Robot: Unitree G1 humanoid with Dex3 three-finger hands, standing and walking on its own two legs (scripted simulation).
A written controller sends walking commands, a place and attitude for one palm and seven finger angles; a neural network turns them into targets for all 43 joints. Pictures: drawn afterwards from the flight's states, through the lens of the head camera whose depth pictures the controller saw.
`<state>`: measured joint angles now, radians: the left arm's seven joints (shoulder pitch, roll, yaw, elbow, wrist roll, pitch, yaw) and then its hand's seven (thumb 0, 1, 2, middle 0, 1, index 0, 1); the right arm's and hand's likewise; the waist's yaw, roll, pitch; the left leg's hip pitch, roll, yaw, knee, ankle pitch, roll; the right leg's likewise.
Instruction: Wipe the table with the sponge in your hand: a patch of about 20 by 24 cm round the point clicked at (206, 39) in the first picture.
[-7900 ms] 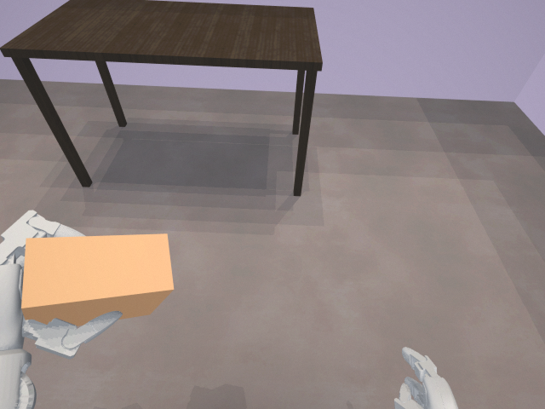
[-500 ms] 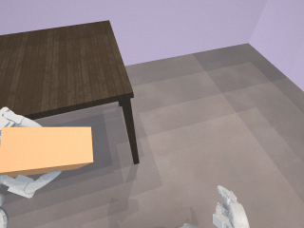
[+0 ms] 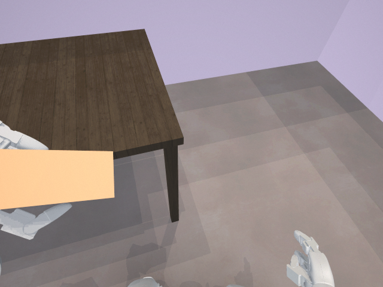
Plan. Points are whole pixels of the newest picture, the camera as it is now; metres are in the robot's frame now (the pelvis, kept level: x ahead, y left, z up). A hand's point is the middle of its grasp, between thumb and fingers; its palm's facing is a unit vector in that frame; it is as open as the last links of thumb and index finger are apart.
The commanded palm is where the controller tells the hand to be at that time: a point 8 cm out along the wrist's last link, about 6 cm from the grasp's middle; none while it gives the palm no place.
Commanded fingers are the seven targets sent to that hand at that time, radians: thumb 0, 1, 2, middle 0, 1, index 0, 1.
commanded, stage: come to a stop and stand still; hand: left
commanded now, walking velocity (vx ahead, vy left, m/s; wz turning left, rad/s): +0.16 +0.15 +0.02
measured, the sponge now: (70, 179) +0.24 +0.20 +0.16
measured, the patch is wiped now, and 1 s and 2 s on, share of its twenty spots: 0.00 0.00 0.00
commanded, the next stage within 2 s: look again from close up in 1.50 s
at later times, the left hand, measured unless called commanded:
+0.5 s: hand (37, 169) +0.25 +0.24 +0.17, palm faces +0.34 -0.84 -0.43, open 10.8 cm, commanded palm +0.19 +0.29 +0.19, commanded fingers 0.00 0.10 1.30 -1.20 -1.60 -1.20 -1.60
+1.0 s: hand (22, 180) +0.24 +0.27 +0.15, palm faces +0.28 -0.85 -0.45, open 10.8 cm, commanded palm +0.18 +0.30 +0.19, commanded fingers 0.00 0.10 1.30 -1.20 -1.60 -1.20 -1.60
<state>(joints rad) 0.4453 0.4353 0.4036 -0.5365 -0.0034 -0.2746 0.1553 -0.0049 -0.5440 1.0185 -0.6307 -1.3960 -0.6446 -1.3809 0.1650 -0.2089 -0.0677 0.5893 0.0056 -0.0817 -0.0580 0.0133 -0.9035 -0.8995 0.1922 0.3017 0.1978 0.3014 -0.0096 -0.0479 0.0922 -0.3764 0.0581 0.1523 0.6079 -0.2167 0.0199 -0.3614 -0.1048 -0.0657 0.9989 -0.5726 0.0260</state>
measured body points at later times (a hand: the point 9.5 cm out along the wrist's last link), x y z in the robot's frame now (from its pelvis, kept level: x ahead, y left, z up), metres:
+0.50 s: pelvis +0.03 +0.01 +0.01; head +0.05 +0.02 +0.46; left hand +0.23 +0.29 +0.20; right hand +0.19 -0.23 -0.07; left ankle +0.04 +0.13 -0.72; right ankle +0.03 -0.08 -0.72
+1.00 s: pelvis +0.00 +0.03 +0.02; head +0.04 +0.06 +0.46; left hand +0.22 +0.32 +0.18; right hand +0.14 -0.20 -0.07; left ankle +0.04 +0.13 -0.72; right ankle +0.03 -0.07 -0.72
